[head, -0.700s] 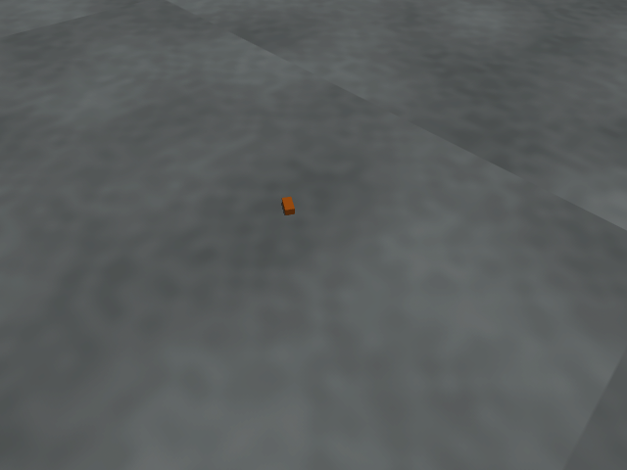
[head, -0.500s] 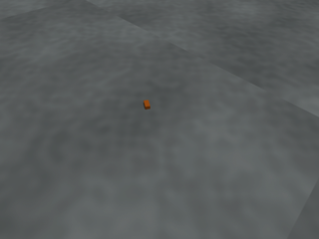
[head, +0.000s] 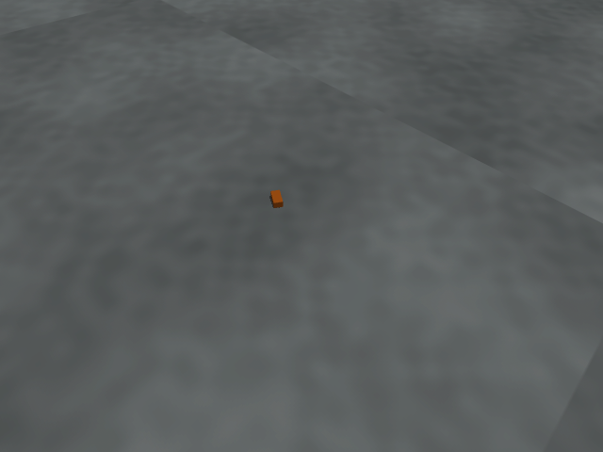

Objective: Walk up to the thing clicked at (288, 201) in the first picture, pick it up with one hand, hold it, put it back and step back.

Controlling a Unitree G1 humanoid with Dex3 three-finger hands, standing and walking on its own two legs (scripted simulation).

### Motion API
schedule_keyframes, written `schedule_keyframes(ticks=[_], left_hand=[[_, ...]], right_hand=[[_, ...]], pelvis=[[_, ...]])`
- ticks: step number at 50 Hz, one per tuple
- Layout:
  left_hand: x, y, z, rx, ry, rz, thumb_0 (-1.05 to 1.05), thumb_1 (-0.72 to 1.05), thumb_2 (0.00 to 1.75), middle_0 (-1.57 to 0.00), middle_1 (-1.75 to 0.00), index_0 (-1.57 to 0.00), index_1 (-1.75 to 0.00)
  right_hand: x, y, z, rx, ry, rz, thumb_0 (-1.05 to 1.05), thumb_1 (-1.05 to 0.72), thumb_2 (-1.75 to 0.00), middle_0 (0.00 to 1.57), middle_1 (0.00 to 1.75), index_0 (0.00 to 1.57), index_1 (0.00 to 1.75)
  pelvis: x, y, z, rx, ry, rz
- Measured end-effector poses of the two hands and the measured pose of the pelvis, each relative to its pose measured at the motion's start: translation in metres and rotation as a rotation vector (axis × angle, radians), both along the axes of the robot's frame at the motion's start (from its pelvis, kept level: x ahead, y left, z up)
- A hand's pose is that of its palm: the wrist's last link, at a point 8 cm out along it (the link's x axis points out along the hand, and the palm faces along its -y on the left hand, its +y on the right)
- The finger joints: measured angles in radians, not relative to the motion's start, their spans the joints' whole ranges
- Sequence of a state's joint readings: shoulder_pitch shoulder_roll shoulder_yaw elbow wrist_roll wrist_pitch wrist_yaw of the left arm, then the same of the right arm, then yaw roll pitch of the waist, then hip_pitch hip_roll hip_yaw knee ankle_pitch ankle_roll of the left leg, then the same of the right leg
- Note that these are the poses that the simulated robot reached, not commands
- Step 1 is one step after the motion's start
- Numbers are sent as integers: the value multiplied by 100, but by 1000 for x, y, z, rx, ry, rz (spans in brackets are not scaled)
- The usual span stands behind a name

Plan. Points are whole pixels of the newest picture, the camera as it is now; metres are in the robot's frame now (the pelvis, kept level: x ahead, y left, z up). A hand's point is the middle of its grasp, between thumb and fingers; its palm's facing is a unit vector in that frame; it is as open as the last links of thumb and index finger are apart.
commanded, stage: stand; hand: left
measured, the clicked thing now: (276, 198) +1.32 +0.09 -0.77
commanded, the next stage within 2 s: walk up in 0.42 s
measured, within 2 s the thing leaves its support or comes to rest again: neither
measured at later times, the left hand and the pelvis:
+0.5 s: hand out of the picture +0.07 +0.26 -0.16, palm faces -0.08 -0.93 -0.36, open 7.4 cm; pelvis +0.01 +0.01 -0.01, yaw -4 degrees
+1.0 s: hand (80, 313) +0.38 +0.39 -0.12, palm faces -0.44 -0.74 -0.51, open 7.4 cm; pelvis +0.16 +0.14 -0.01, yaw -24 degrees
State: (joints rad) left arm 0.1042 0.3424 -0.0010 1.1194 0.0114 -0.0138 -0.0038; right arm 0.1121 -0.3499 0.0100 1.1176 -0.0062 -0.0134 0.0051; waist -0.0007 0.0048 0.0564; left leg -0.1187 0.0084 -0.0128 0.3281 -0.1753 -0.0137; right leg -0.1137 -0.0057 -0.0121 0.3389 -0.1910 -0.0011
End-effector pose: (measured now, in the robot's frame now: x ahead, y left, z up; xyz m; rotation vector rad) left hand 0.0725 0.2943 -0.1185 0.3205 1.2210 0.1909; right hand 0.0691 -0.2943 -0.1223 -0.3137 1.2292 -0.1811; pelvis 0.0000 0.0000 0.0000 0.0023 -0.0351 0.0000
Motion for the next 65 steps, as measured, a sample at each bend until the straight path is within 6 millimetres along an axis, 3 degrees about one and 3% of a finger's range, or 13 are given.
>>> schedule_keyframes(ticks=[23, 28, 32, 37, 39, 41, 47, 54, 57, 59, 65], left_hand=[[0, 4, 0, 0, 4, -16, 1, 90, 90, -21, -30, -21, -30], [-2, 31, 6, 57, 75, -87, 1, 90, 90, -21, -30, -21, -30], [19, 68, 16, 108, 85, -126, 1, 89, 90, -21, -30, -21, -30], [74, 127, 15, 164, 54, -200, 1, 89, 90, -21, -30, -21, -30], [108, 150, 8, 200, 54, -251, 1, 89, 90, -21, -30, -21, -30], [145, 159, 7, 224, 46, -292, 1, 90, 90, -21, -30, -21, -30], [264, 145, 32, 176, -62, -452, 1, 90, 90, -21, -30, -20, -30], [391, 97, 43, 167, -158, -627, 1, 90, 90, -21, -30, -20, -30], [439, 69, 38, 156, -231, -686, 1, 90, 90, -21, -30, -21, -30], [461, 57, 35, 142, -286, -701, 1, 90, 90, -21, -30, -21, -30], [490, 58, 33, 118, -289, -696, 0, 90, 90, -21, -30, -21, -30]], right_hand=[[5, -2, 2, 14, -16, -6, 0, -90, -90, 20, 30, 21, 30], [17, -12, 7, 5, -132, -56, 0, -90, -90, 20, 30, 21, 30], [18, -5, 14, -27, -144, -91, 0, -90, -90, 20, 29, 20, 30], [21, 25, 16, -62, -121, -133, 0, -91, -90, 20, 29, 20, 30], [18, 41, 14, -84, -142, -170, 0, -91, -90, 20, 29, 20, 30], [6, 60, 13, -83, -144, -233, 0, -91, -90, 20, 29, 20, 30], [-27, 119, 16, -18, -56, -403, 0, -90, -90, 20, 29, 20, 30], [-33, 159, -5, 25, 8, -558, 0, -90, -90, 20, 30, 21, 30], [-21, 166, -23, 38, 27, -597, 1, -90, -90, 20, 30, 21, 30], [-3, 169, -31, 44, 36, -606, 1, -90, -90, 20, 30, 20, 30], [85, 159, -23, 22, -77, -556, 1, -90, -90, 20, 29, 20, 30]], pelvis=[[4, 3, -2, 3, 8, -29], [12, 24, -8, -17, 36, -127], [29, 49, -8, -29, 48, -175], [61, 90, -18, -36, 51, -231], [73, 107, -27, -11, 39, -263], [85, 119, -27, -2, 35, -302], [130, 137, -8, -7, 35, -379], [193, 145, -15, 19, 24, -475], [220, 142, -29, 13, 20, -508], [234, 142, -35, -20, 14, -526], [288, 152, -29, -36, 3, -584]])
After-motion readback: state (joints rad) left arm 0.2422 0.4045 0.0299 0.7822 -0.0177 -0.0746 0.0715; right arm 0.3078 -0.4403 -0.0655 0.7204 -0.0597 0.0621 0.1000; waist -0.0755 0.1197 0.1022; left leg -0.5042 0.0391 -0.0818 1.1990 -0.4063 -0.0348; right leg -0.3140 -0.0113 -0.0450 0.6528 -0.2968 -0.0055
